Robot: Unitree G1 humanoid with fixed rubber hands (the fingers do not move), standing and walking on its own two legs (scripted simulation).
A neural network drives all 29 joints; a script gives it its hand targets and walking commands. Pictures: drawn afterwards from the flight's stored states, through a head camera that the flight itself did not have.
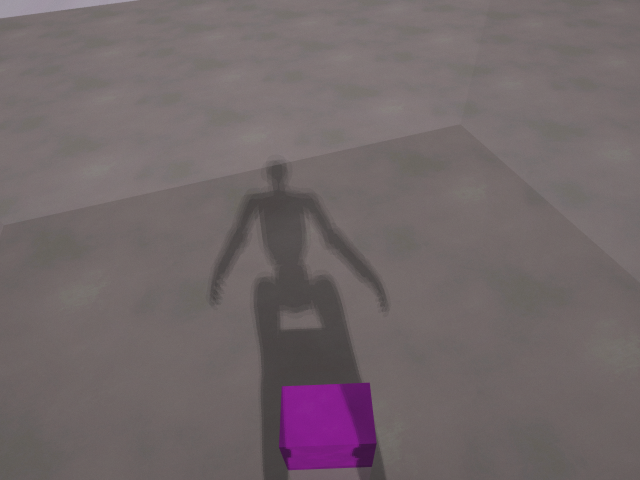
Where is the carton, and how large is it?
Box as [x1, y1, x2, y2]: [279, 383, 376, 469]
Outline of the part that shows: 369,383 282,386 279,448 288,469 371,466 376,442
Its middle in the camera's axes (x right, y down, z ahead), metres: +0.02 +0.52 +1.09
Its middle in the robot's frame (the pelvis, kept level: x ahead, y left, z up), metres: +0.42 +0.03 -0.67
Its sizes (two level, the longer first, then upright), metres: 0.240 0.153 0.216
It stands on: the floor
